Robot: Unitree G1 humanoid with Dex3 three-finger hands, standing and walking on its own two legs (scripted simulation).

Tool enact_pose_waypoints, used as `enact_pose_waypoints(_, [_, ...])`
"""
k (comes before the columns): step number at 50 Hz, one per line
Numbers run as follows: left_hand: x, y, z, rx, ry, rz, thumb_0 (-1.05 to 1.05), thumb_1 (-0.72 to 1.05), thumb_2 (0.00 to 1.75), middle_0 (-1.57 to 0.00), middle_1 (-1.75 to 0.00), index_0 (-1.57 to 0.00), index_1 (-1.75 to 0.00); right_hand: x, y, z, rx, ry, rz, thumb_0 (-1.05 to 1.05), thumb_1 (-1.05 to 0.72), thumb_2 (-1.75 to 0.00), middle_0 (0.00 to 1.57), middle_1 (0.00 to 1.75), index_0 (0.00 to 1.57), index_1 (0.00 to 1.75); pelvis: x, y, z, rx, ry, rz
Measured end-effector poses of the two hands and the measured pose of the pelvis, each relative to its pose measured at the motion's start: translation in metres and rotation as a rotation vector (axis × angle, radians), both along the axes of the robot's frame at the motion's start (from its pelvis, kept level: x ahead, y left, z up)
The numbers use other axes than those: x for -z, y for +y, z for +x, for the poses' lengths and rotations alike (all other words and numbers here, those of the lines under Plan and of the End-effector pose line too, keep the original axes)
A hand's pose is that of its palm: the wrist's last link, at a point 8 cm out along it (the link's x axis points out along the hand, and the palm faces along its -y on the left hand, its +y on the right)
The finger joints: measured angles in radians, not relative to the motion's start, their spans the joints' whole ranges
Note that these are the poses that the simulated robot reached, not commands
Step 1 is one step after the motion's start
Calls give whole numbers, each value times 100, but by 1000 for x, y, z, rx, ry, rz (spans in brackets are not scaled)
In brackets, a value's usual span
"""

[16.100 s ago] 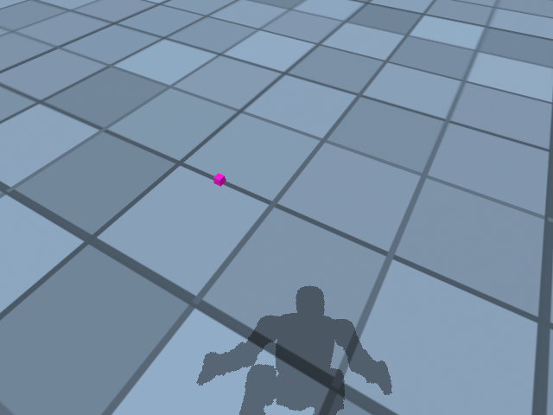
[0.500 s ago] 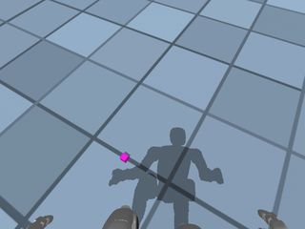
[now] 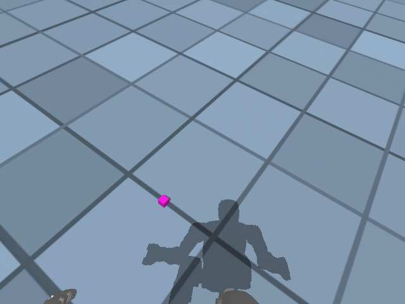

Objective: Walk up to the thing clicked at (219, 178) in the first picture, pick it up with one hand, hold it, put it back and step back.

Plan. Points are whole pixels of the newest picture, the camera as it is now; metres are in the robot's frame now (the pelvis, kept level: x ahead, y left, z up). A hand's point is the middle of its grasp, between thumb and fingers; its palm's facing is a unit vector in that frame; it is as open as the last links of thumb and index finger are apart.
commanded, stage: walk up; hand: left
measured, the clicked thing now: (163, 201) +0.70 +0.19 -0.74
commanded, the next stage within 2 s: stand in 1.54 s
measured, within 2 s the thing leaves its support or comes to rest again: neither
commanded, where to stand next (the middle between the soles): +0.31 -0.04 m, yaw -1 degrees
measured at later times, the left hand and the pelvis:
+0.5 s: hand out of the picture -0.01 +0.28 -0.12, palm faces +0.01 -0.90 -0.45, open 7.4 cm; pelvis -0.04 -0.01 +0.00, yaw +0 degrees
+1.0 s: hand out of the picture +0.08 +0.26 -0.14, palm faces -0.07 -0.91 -0.41, open 7.4 cm; pelvis +0.01 +0.00 +0.00, yaw -4 degrees
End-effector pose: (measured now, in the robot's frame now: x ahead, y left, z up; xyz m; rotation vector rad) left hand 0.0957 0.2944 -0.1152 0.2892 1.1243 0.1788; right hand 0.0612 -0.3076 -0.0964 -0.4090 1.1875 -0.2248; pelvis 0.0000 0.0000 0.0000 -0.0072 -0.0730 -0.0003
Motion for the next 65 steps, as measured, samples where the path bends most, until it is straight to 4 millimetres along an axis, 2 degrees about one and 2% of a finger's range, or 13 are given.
enact_pose_waypoints(6, [-1, 5, -63, -29, 86, 17, 1, 91, 90, -20, -30, -20, -30, -9, -5, -2, -16, -74, 21, 1, -90, -90, 21, 30, 20, 30, -4, -11, -22, 36, 23, 3])
enact_pose_waypoints(11, [-7, -2, -103, -24, 147, 83, 1, 91, 90, -20, -30, -20, -30, 4, -23, -1, -5, -138, 58, 0, -90, -90, 21, 30, 20, 30, 1, -23, -39, 56, 8, -28])
enact_pose_waypoints(15, [-23, -6, -122, -37, 134, 110, 1, 91, 90, -20, -30, -21, -30, 10, -27, -10, 12, -114, 89, 0, -91, -90, 21, 30, 20, 30, -4, -26, -40, 67, 11, -3])
enact_pose_waypoints(19, [-34, 0, -125, -53, 119, 132, 1, 91, 90, -21, -30, -21, -30, 14, -26, -18, 16, -81, 105, 1, -91, -90, 21, 30, 20, 30, -8, -22, -39, 43, 16, 11])
enact_pose_waypoints(24, [-36, 18, -114, -50, 87, 141, 1, 90, 90, -21, -30, -21, -30, 17, -16, -21, -3, -21, 99, 1, -91, -90, 21, 30, 20, 30, -6, -9, -37, 13, 20, 10])
enact_pose_waypoints(29, [-16, 43, -95, -35, 82, 128, 1, 90, 90, -21, -30, -21, -30, 18, 7, -12, -7, -34, 80, 1, -91, -90, 21, 30, 20, 30, 5, 11, -32, 6, 9, 32])
enact_pose_waypoints(31, [-11, 46, -85, -25, 86, 118, 1, 91, 90, -20, -30, -20, -30, 14, 16, -12, 2, -59, 82, 1, -91, -90, 21, 30, 20, 30, 4, 16, -30, 18, 3, 25])
enact_pose_waypoints(38, [-13, 42, -49, 32, 56, 79, 1, 91, 90, -20, -30, -20, -30, 0, 21, -21, 50, -70, 76, 0, -91, -90, 21, 30, 20, 30, -5, 17, -17, 38, 9, 16])
enact_pose_waypoints(46, [-13, 21, -31, 39, 70, 105, 1, 91, 90, -20, -30, -20, -30, 25, -1, -13, 93, -32, 83, 1, -91, -90, 21, 30, 20, 30, 5, 4, -2, 48, 6, -7])
enact_pose_waypoints(50, [-16, 11, -19, 40, 71, 98, 1, 91, 90, -20, -30, -21, -30, 30, 4, -4, 96, -10, 108, 1, -91, -90, 21, 30, 20, 30, 1, 2, 7, 61, 25, 19])
enact_pose_waypoints(54, [-15, 7, 6, 47, 40, 77, 1, 91, 90, -21, -30, -21, -30, 32, 10, 2, 83, 11, 108, 0, -91, -90, 21, 30, 20, 30, 1, 6, 14, 43, 49, 10])
enact_pose_waypoints(60, [-14, 4, 44, 50, -30, 31, 1, 91, 90, -20, -30, -21, -30, 22, 21, 6, 83, 34, 98, 0, -91, -90, 21, 30, 20, 30, -4, 11, 19, 43, 49, 14])
enact_pose_waypoints(65, [-15, 6, 64, 62, -73, 14, 1, 91, 90, -20, -30, -21, -30, 11, 23, 16, 86, -5, 72, 0, -91, -90, 21, 30, 20, 30, -7, 16, 18, 45, 39, 12])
